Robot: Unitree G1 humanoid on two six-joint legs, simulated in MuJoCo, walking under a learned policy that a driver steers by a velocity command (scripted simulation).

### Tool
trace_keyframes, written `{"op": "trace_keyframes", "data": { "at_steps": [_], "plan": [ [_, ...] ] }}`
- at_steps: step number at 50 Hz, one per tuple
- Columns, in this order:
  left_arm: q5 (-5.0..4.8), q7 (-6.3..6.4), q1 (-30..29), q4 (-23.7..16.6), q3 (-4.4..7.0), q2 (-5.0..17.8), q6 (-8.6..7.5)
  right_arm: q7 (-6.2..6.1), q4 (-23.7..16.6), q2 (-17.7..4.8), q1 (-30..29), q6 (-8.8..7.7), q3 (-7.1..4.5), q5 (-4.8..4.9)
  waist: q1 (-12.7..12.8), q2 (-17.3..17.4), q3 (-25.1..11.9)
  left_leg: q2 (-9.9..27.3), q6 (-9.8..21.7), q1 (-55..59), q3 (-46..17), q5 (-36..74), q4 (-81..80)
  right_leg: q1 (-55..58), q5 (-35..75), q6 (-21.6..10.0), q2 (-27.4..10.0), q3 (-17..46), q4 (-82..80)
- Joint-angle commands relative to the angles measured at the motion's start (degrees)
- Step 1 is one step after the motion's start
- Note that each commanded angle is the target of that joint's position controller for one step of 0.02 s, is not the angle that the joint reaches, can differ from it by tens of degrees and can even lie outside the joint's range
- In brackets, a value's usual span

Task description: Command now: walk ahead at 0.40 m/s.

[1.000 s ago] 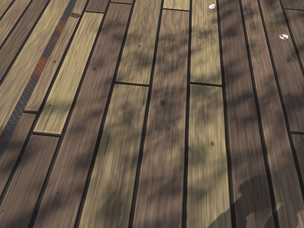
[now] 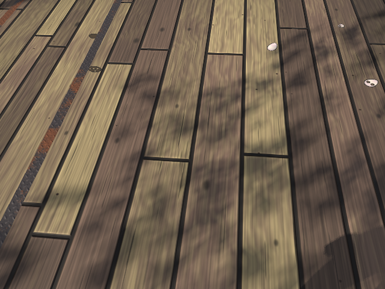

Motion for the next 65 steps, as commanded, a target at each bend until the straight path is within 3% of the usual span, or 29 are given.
{"op": "trace_keyframes", "data": {
  "at_steps": [1, 4, 8, 14, 17, 19, 21, 22, 23, 24, 25, 26, 27, 28, 30, 34, 39, 43, 46, 47, 48, 49, 50, 51, 52, 53, 56, 59, 65],
  "plan": [
    [0.46, -0.47, 5.8, -0.7, -0.30, 5.4, -0.86, 0.45, -6.3, -4.5, -7.6, -2.46, -0.96, 0.68, 2.0, -6.0, 2.8, 4.3, 3.3, -29.6, -2.7, 8.0, 13.1, 17.7, 1.1, -9.6, -18.4, 27.1, -21.9],
    [1.07, -0.20, 6.7, -0.6, -1.33, 4.0, -0.28, 0.55, -5.8, -4.0, -7.5, -1.45, -1.83, -0.35, 0.5, -6.8, 3.1, 5.9, 2.3, -23.7, -0.5, 14.9, 4.7, 13.0, 14.5, -6.7, -13.7, 15.7, -23.7],
    [1.33, 1.25, 9.8, -0.3, -1.12, 6.9, 0.13, 0.69, -9.0, -1.9, -15.8, -0.58, -1.40, -1.01, 1.5, -5.4, 4.8, 5.2, -0.2, -26.0, 1.0, 21.7, -7.8, 12.2, 20.8, -7.5, -13.3, 11.6, -25.6],
    [0.53, 1.76, 13.5, 0.4, -0.56, 7.5, 0.45, 2.12, -12.5, -1.9, -26.3, -0.81, -0.38, -0.53, 3.7, -6.2, 7.8, 2.9, 0.3, -22.7, 2.7, 29.3, -22.3, 13.1, 18.8, -7.2, -13.9, 7.7, -27.2],
    [0.24, 1.94, 13.1, 0.7, 0.13, 8.3, 0.95, 3.23, -13.9, -2.8, -27.8, -1.28, -0.26, -0.30, 2.6, -6.6, 7.5, 2.6, 2.7, -22.0, 2.9, 26.7, -25.5, 18.6, 23.2, -6.2, -16.0, 5.3, -24.6],
    [0.40, 2.08, 11.5, 0.2, 0.71, 9.7, 1.27, 3.68, -13.7, -4.9, -24.4, -1.38, -1.13, -0.34, -0.1, -8.1, 3.7, -0.1, 4.9, -14.0, 5.1, 23.2, -25.6, 20.7, 39.7, -4.8, -16.5, 2.9, -18.5],
    [0.94, 2.26, 10.0, -0.6, 0.64, 9.5, 2.04, 3.53, -9.3, -8.8, -9.0, -0.87, -3.61, -0.36, -7.8, -8.5, -5.5, -4.9, 7.7, 6.0, 7.6, 21.8, -25.4, 17.2, 55.0, -2.1, -13.2, -1.5, 0.8],
    [1.81, 2.32, 10.2, -2.1, 0.01, 8.5, 2.05, 3.11, -7.4, -12.5, 0.5, -0.47, -5.00, -0.59, -10.6, -2.7, -11.5, 3.0, 10.9, 22.9, -5.2, 19.1, -25.1, 3.1, 40.1, 0.1, -10.7, -2.8, 18.9],
    [1.87, 1.04, 16.6, -3.5, -2.59, -0.1, 0.35, 3.20, -6.5, -16.6, 5.1, -0.34, -5.40, -0.98, -5.2, 13.5, -19.8, 17.3, 21.5, 40.1, -38.3, 3.5, -35.0, -19.2, -5.0, 3.9, 1.4, 0.8, 40.6],
    [-0.22, 0.42, 11.2, -3.9, -1.85, 3.8, -1.94, 3.08, -6.6, -12.1, 4.1, -0.51, -4.04, -1.06, -7.3, 9.4, -19.8, 17.3, 20.0, 40.3, -46.2, -1.9, -43.0, -26.6, -11.6, 2.2, 1.0, 10.2, 48.5],
    [-1.81, 0.25, 5.1, -6.4, -1.10, 7.1, -3.22, 2.94, -7.9, -9.9, -1.1, -1.17, -3.41, -1.15, -6.6, 7.7, -11.4, 15.8, 17.4, 33.8, -38.5, 2.4, -43.4, -31.8, -7.8, 0.8, -1.8, 10.3, 49.6],
    [-1.50, 0.79, 1.5, -7.6, -0.92, 8.4, -3.86, 2.97, -9.7, -8.2, -6.1, -1.77, -2.73, -1.41, -4.7, 0.6, -8.0, 13.8, 15.8, 24.8, -31.3, 9.4, -44.0, -29.2, -2.4, 0.0, -4.8, 10.1, 46.3],
    [-0.38, 1.42, 0.4, -7.7, -0.18, 9.0, -3.77, 3.14, -10.6, -6.4, -9.7, -2.12, -2.09, -2.03, -2.3, -2.6, -5.2, 11.7, 14.9, 15.7, -25.7, 16.0, -44.8, -25.2, 0.5, 0.1, -6.6, 9.8, 41.3],
    [0.29, 1.77, 1.4, -8.0, 0.24, 8.9, -3.02, 3.06, -11.2, -5.3, -11.3, -2.33, -1.60, -2.61, 0.1, -1.9, -4.8, 10.0, 14.5, 10.3, -22.4, 19.3, -45.9, -20.8, 1.8, 0.2, -8.2, 10.4, 38.1],
    [0.78, 2.29, 1.7, -9.0, 0.41, 7.4, -1.56, 2.56, -11.4, -6.0, -10.4, -2.09, -1.54, -2.06, 1.6, -0.4, -2.9, 8.6, 14.9, 4.8, -19.3, 20.4, -47.9, -18.5, 1.3, 1.3, -8.8, 9.8, 32.3],
    [1.54, 2.88, -7.8, -12.9, 0.51, 7.2, -0.40, 0.54, -10.9, -9.2, -3.8, -1.92, -2.29, -1.63, -0.9, 0.2, 1.2, 6.9, 14.1, 1.4, -16.3, 19.8, -50.2, -22.2, 13.1, 4.6, -7.4, 8.4, 16.5],
    [0.79, 1.49, -18.1, -16.4, -0.39, 5.5, -1.14, -0.26, -10.7, -9.0, 1.2, -1.00, -2.34, -1.02, -4.5, 2.1, 1.7, 4.2, 10.6, 1.6, -13.9, 20.1, -47.4, -16.7, 25.0, 5.1, -2.9, 7.2, -0.1],
    [0.22, 0.33, -21.8, -18.9, -0.46, 7.4, -2.01, -0.53, -10.4, -8.9, 4.0, -0.13, -2.45, -0.60, -5.3, 2.3, 1.1, 6.4, 10.1, 9.5, -19.2, 19.9, -41.2, -16.1, 20.9, 4.8, -1.7, 8.7, -6.2],
    [0.13, 0.13, -15.6, -18.1, 0.42, 10.1, -3.02, -0.86, -11.8, -9.5, 2.3, 0.49, -2.86, -0.88, -1.0, 4.9, -1.5, 6.2, 8.7, 11.0, -22.0, 26.6, -34.1, -6.2, 15.1, 2.7, -0.8, 7.9, -9.8],
    [0.81, 0.48, -8.0, -16.5, 1.39, 12.4, -3.33, -0.65, -13.0, -7.9, 1.0, 0.34, -2.31, -1.18, 2.6, 4.2, -6.8, 3.0, 7.0, 7.9, -20.1, 30.1, -25.8, 5.6, 15.2, 0.3, -3.2, 9.2, -9.0],
    [1.39, 1.01, 2.9, -15.3, 2.39, 16.3, -3.20, -0.43, -14.8, -5.0, 0.5, 0.10, -1.31, -2.14, 6.8, -2.2, -16.0, -1.2, 4.7, -0.5, -14.2, 21.4, -9.1, 21.8, 13.7, -3.4, -13.6, 18.6, -6.9],
    [1.97, 0.60, 7.3, -12.9, 3.19, 19.6, -2.16, -0.14, -15.7, -1.1, 9.6, -0.83, -0.19, -0.43, 2.2, -22.6, -21.9, -8.2, 1.3, -20.7, -7.6, -6.2, 7.5, 37.9, 3.0, -12.7, -25.2, 45.2, -12.5],
    [1.01, 0.07, 6.9, -13.0, 1.84, 13.3, -2.01, -0.29, -13.2, -6.6, 10.8, -1.07, -0.93, 0.57, 3.1, -17.0, -18.1, -3.6, 1.3, -26.8, -10.3, -6.1, 14.9, 35.6, -6.7, -12.2, -24.5, 49.3, -14.9],
    [0.58, -0.13, 4.0, -13.6, 0.83, 9.4, -1.85, -0.18, -13.8, -9.1, 5.1, -1.11, -1.50, 0.25, 4.1, -10.4, -10.1, -2.2, 1.3, -28.5, -9.8, -0.9, 16.2, 28.3, -4.4, -9.9, -21.1, 39.9, -15.4],
    [0.85, -0.39, 0.6, -14.0, 0.42, 9.1, -1.50, -0.27, -14.8, -8.6, 0.9, -1.23, -1.47, -0.58, 3.0, -5.3, -5.6, -0.2, 1.1, -26.8, -7.2, 3.0, 14.9, 20.4, 2.6, -9.0, -18.2, 33.0, -16.5],
    [1.14, -0.60, -1.7, -14.1, 0.20, 8.8, -1.21, -0.25, -15.9, -8.2, -1.9, -1.53, -1.64, -1.70, 1.7, -4.7, -2.7, 1.7, 0.9, -25.9, -5.6, 5.9, 11.5, 14.7, 9.1, -9.4, -16.4, 29.5, -17.8],
    [0.99, -0.85, -1.2, -13.5, -0.27, 8.1, -0.96, 0.18, -17.3, -5.2, -3.1, -1.58, -1.31, -2.13, -0.5, -7.3, -2.7, 3.5, 0.3, -20.4, -3.1, 7.3, 2.3, 8.6, 19.4, -10.3, -12.9, 23.8, -20.4],
    [-0.01, 0.07, 0.9, -12.8, 0.83, 11.6, -0.45, 0.36, -19.7, -3.5, -9.5, -1.78, -0.25, -2.66, 0.4, -6.7, -1.8, 2.8, -1.5, -17.8, -1.3, 13.1, -11.4, 5.1, 19.8, -10.8, -11.9, 20.4, -22.4],
    [-0.85, 0.78, 6.5, -11.2, 1.12, 12.6, 0.77, 1.28, -22.3, -5.9, -19.0, -2.40, -0.05, -1.29, 2.4, -8.0, -0.4, -0.8, -2.4, -7.6, -1.5, 26.0, -27.0, 1.9, 14.3, -8.0, -11.0, 19.8, -20.9]
  ]
}}
Keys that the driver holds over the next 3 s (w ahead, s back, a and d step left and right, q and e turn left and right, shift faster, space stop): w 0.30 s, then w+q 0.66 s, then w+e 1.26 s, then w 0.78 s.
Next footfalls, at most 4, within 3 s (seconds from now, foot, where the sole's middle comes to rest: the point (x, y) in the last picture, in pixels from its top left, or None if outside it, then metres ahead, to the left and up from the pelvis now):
0.44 left None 0.39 0.14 -0.77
0.94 right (213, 238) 0.70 -0.01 -0.77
1.40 left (136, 209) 0.83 0.29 -0.77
1.92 right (199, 151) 1.13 0.04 -0.77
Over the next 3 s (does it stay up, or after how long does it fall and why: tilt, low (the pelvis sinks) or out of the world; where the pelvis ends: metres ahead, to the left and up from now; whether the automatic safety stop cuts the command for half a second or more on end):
stays up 1.54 -0.03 0.00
